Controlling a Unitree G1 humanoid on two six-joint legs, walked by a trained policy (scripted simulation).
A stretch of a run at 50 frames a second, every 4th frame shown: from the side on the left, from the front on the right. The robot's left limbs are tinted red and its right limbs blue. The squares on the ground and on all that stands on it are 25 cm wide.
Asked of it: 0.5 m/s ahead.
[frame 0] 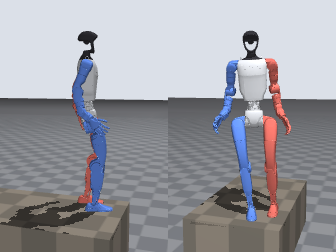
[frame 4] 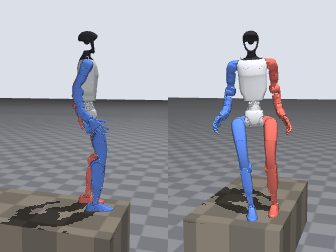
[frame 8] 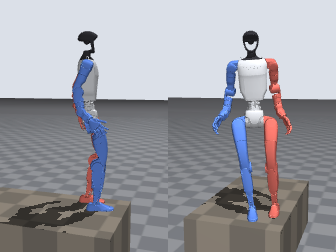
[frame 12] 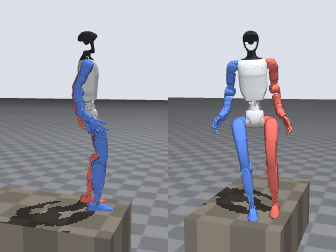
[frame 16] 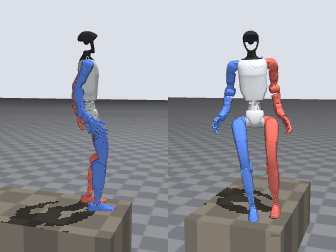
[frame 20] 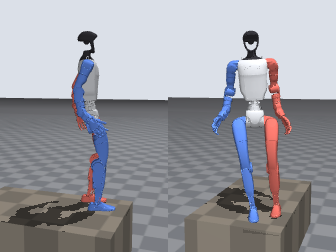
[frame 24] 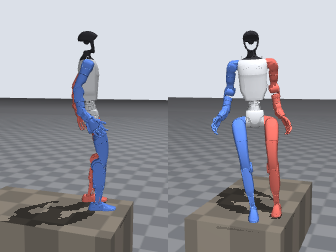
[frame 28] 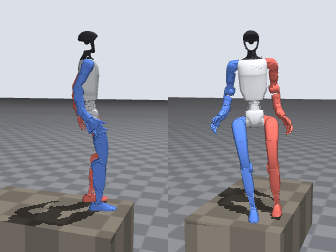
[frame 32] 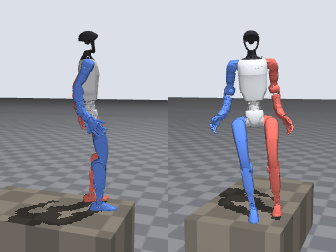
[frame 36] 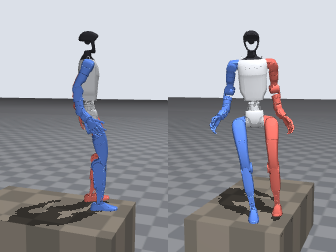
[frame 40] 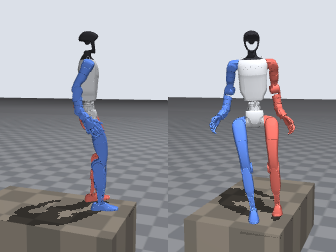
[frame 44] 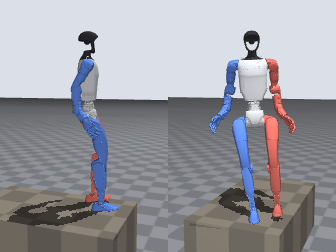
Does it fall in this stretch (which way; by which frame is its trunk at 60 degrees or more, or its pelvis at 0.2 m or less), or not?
no
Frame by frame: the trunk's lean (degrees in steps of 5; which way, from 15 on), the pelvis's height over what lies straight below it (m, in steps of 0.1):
0: 5, 0.8
4: 5, 0.8
8: 5, 0.8
12: 5, 0.8
16: 5, 0.8
20: 5, 0.8
24: 5, 0.8
28: 5, 0.8
32: 5, 0.8
36: 0, 0.8
40: 0, 0.8
44: 0, 0.8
